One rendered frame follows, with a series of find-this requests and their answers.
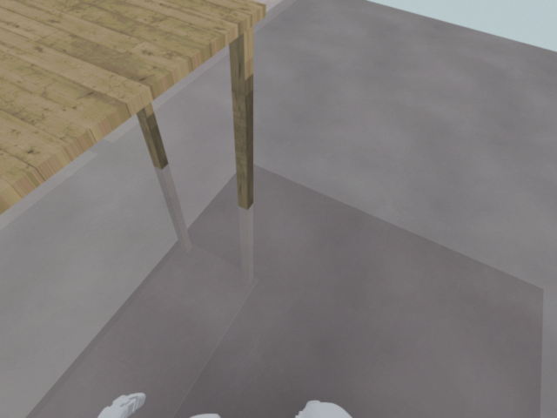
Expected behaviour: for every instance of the left robot hand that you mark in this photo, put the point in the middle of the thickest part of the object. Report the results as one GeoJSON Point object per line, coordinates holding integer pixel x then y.
{"type": "Point", "coordinates": [123, 406]}

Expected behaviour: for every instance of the table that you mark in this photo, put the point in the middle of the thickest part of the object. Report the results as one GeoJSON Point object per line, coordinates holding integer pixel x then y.
{"type": "Point", "coordinates": [72, 71]}

